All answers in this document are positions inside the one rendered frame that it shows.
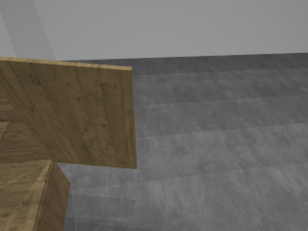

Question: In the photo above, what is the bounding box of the cupboard door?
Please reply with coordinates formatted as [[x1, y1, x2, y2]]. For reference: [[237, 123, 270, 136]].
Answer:
[[0, 56, 138, 169]]

